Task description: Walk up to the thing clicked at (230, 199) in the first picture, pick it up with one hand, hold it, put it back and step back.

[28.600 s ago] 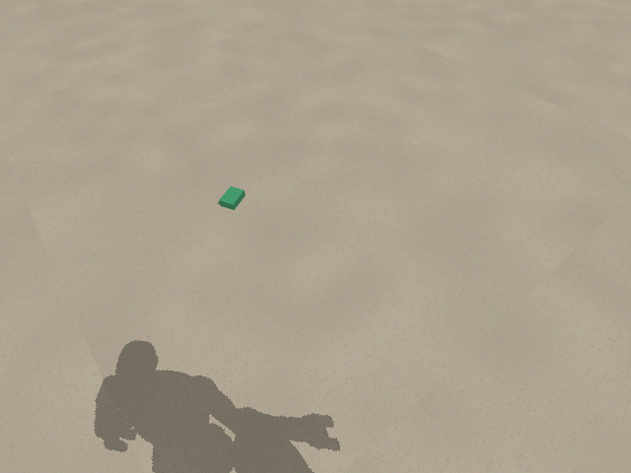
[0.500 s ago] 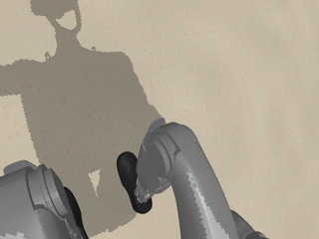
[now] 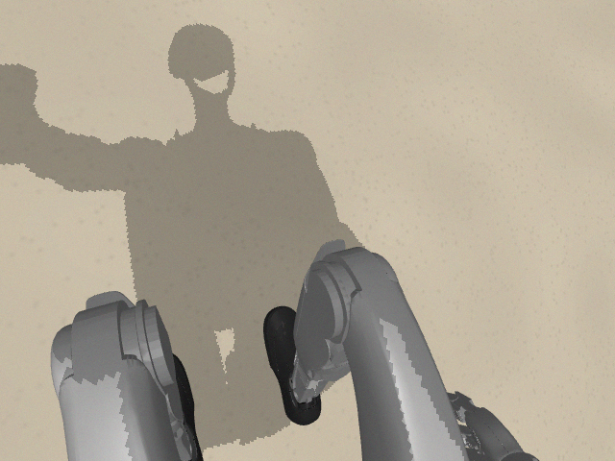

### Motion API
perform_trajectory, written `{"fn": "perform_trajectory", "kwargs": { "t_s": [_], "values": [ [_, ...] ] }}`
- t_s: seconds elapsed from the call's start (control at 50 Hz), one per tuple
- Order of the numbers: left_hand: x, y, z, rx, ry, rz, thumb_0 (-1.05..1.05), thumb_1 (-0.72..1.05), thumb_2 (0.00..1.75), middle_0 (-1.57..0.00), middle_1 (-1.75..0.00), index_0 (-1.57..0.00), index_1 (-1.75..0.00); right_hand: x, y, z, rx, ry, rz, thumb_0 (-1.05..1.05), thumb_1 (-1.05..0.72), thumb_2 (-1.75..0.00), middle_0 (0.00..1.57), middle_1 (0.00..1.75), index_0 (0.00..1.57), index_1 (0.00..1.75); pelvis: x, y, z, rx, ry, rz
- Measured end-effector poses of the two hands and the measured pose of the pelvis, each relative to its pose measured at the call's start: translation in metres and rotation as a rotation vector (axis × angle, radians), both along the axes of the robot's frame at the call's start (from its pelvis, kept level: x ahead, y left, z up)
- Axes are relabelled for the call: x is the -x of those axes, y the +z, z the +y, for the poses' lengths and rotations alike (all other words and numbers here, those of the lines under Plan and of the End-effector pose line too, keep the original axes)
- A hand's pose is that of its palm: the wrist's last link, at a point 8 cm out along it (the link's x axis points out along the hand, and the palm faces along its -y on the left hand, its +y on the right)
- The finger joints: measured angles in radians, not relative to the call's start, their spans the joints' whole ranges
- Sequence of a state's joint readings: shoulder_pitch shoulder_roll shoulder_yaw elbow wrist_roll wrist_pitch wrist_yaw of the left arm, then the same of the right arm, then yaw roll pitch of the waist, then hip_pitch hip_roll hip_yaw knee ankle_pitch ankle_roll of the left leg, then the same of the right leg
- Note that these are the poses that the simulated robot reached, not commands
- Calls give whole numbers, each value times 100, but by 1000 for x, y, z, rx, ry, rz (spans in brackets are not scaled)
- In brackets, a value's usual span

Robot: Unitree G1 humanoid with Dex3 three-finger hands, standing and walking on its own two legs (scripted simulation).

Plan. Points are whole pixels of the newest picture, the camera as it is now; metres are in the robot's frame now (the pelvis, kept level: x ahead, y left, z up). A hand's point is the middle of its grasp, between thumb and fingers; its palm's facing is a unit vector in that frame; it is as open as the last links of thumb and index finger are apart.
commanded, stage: lift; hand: left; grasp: from above
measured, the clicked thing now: out of the picture +0.49 +0.36 -0.22
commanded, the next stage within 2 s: hold in 1.76 s
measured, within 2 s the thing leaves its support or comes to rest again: rests again in 1.00 s
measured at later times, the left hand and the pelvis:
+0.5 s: hand out of the picture +0.42 +0.36 -0.06, palm faces -0.47 -0.12 -0.87, open 9.2 cm; pelvis +0.00 +0.00 +0.07, yaw +5 degrees
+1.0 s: hand out of the picture +0.34 +0.32 +0.15, palm faces -0.42 -0.14 -0.90, open 4.9 cm; pelvis +0.01 +0.00 +0.22, yaw +8 degrees
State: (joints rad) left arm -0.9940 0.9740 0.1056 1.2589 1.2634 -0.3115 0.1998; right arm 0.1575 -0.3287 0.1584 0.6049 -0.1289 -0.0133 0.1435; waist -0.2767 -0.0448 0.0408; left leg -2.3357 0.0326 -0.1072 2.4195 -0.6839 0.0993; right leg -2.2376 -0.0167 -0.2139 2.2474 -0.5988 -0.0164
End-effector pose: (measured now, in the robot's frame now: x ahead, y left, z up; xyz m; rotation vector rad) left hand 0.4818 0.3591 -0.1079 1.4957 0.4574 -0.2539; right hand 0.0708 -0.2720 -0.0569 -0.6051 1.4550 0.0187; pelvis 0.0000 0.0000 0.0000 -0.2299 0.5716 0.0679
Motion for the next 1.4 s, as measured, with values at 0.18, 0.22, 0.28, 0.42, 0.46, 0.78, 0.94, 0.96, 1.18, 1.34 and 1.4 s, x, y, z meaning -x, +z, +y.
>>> {"fn": "perform_trajectory", "kwargs": {
  "t_s": [0.18, 0.22, 0.28, 0.42, 0.46, 0.78, 0.94, 0.96, 1.18, 1.34, 1.4],
  "values": [
    [10, 24, 1, -9, 59, 29, 0, 21, 0, -93, -3, -95, -3, 0, -1, 7, -49, -58, -17, 0, -91, -90, 21, 30, 20, 30, 1, 15, 0, -22, 10, 28],
    [14, 30, 2, -1, 72, 42, 0, 21, 0, -93, -4, -95, -4, 0, 1, 9, -57, -71, -19, 0, -91, -90, 21, 30, 20, 30, 1, 20, 0, -26, 13, 34],
    [22, 40, 1, 8, 72, 60, 1, 20, 0, -93, -5, -96, -5, 1, 6, 9, -61, -86, -20, 0, -91, -90, 21, 30, 20, 30, 1, 28, 0, -32, 18, 41],
    [42, 77, 1, 32, 50, 51, 1, 20, 0, -93, -6, -96, -7, -7, 23, 7, -54, -113, -43, 1, -91, -90, 21, 30, 20, 30, 2, 50, 1, -48, 31, 56],
    [48, 89, 1, 34, 47, 48, 1, 19, 1, -93, -7, -95, -7, -13, 29, 7, -56, -117, -61, 1, -91, -90, 21, 30, 20, 30, 2, 58, 1, -55, 33, 58],
    [98, 216, -9, 24, 58, 0, 0, 67, 15, -107, -21, -111, -18, -65, 96, 21, -140, -111, -252, 1, -91, -90, 21, 30, 20, 30, 1, 143, 0, -104, 56, -1],
    [126, 287, -25, 39, 66, -6, 0, 71, 12, -104, -25, -109, -21, -77, 147, 28, -174, -131, -327, 1, -91, -90, 21, 30, 20, 30, -3, 199, -2, -133, 66, -69],
    [131, 296, -28, 43, 66, -6, 0, 71, 12, -104, -26, -109, -21, -79, 155, 28, -177, -134, -336, 1, -91, -90, 21, 30, 20, 30, -4, 207, -3, -137, 67, -79],
    [154, 380, -46, 34, 76, -28, 0, 67, 14, -100, -30, -105, -25, -85, 240, 28, -182, -160, -432, 1, -92, -90, 21, 30, 20, 30, -16, 288, -3, -173, 84, -198],
    [155, 421, -55, 24, 74, -5, 0, 63, 17, -97, -33, -102, -28, -84, 287, 21, -166, -189, -464, 1, -92, -90, 21, 30, 20, 30, -28, 331, 1, -190, 83, -267],
    [154, 432, -60, 29, 69, -4, 0, 62, 18, -96, -35, -100, -30, -84, 300, 21, -165, -199, -467, 1, -92, -90, 21, 30, 20, 30, -33, 344, 3, -196, 82, -289]
  ]
}}
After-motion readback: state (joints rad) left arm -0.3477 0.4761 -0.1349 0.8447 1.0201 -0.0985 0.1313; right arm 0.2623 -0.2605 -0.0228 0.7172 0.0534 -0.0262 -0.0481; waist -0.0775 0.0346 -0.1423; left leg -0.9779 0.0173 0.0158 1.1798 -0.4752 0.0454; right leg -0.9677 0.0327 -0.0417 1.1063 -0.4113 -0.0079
